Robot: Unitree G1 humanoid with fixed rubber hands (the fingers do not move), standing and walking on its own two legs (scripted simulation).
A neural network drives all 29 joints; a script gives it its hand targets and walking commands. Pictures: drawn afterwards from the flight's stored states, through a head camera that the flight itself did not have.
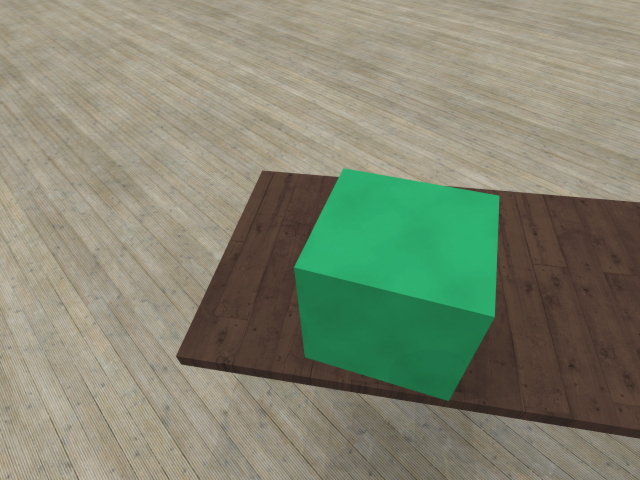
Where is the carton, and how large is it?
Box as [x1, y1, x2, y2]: [294, 168, 498, 400]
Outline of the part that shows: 343,168 294,266 305,356 448,400 494,317 498,195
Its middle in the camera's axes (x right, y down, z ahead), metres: +0.11 +0.06 +0.57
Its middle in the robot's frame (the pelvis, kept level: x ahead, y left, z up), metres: +0.40 -0.09 +0.01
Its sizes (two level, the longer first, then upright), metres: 0.224 0.205 0.224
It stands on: a table, 0.68 m high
